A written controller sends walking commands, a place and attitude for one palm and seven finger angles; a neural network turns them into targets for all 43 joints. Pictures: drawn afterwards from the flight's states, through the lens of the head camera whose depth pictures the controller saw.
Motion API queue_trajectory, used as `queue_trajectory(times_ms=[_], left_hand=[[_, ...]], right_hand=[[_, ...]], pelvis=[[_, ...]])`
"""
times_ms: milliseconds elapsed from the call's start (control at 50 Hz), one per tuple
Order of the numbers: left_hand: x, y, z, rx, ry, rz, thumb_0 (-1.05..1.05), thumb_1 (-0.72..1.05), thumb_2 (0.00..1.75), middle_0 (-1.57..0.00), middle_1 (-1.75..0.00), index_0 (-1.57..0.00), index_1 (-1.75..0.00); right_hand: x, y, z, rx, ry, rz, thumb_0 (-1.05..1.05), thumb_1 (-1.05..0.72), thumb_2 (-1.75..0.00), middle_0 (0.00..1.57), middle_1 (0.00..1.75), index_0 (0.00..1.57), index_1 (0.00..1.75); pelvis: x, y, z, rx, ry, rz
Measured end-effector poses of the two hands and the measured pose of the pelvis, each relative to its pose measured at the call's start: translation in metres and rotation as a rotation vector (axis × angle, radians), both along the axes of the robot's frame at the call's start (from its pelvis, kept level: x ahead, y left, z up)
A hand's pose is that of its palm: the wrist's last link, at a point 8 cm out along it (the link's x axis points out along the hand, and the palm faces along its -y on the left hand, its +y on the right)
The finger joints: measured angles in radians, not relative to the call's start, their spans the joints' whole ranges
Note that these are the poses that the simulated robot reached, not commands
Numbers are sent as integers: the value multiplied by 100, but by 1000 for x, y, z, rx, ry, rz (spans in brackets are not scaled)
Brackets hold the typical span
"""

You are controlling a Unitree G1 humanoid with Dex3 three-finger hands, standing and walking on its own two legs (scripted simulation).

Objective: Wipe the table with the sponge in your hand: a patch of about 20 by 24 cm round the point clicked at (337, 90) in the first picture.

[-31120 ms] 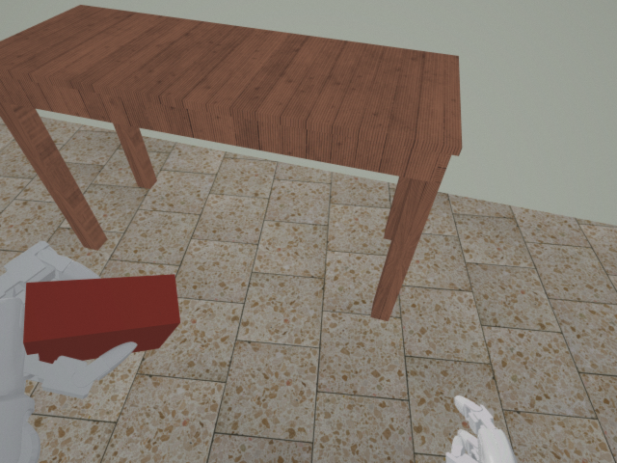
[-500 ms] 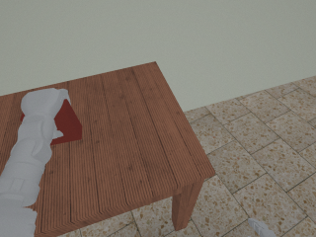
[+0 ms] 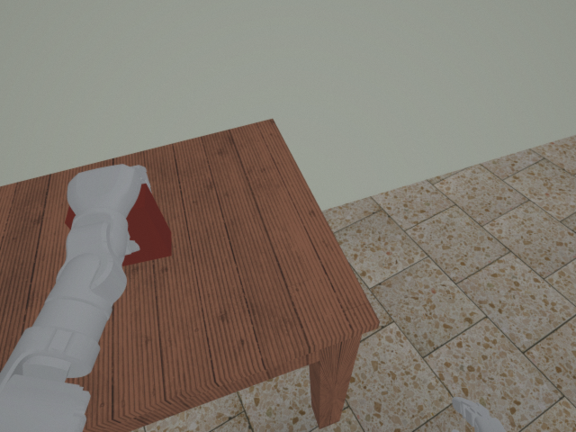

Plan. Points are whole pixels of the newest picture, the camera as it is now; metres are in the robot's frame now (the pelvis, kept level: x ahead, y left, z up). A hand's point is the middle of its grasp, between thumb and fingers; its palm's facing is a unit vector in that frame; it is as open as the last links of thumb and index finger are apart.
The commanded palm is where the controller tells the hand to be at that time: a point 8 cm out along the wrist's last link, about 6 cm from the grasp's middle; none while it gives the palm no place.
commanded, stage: wipe back along the middle lane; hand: left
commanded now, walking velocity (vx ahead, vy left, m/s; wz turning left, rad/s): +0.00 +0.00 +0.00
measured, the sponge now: (129, 236) +0.38 +0.28 +0.05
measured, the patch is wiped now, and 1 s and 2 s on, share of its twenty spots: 0.35 0.60 0.65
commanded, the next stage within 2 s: slide across to the third lane in 1.44 s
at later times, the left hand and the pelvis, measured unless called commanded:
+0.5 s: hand (122, 241) +0.34 +0.26 +0.09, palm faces +0.02 -0.02 -1.00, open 9.5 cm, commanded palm +0.30 +0.25 +0.12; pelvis +0.00 -0.01 +0.00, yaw +0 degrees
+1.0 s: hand (118, 263) +0.30 +0.25 +0.09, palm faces +0.07 -0.06 -1.00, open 9.5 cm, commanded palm +0.26 +0.24 +0.12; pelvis +0.00 +0.00 +0.00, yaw -1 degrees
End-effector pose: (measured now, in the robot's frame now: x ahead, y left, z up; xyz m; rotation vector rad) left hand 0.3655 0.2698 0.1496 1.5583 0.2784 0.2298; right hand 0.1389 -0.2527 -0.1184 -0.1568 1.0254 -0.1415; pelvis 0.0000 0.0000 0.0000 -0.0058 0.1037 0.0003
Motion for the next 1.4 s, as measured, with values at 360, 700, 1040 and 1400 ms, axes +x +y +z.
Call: queue_trajectory(times_ms=[360,700,1040,1400], left_hand=[[-38,-12,-2,-17,-35,28,0,-46,111,-74,-145,-77,-144],[-60,-16,-3,-40,-73,24,1,-46,111,-73,-147,-76,-146],[-90,-24,-3,-56,-103,33,2,-45,111,-72,-147,-76,-146],[-128,-40,-2,-82,-121,42,2,-45,111,-71,-148,-76,-146]], right_hand=[[35,-6,11,24,-113,24,1,-91,-89,20,30,20,30],[57,19,19,62,-176,82,1,-91,-89,20,30,20,30],[64,30,20,85,-205,110,1,-91,-90,20,30,20,30],[81,30,30,103,-281,145,1,-91,-90,20,30,20,30]], pelvis=[[2,-8,-1,6,-28,-4],[4,-3,-3,6,-38,-6],[3,0,-4,8,-51,-12],[-1,-10,-5,12,-73,-15]])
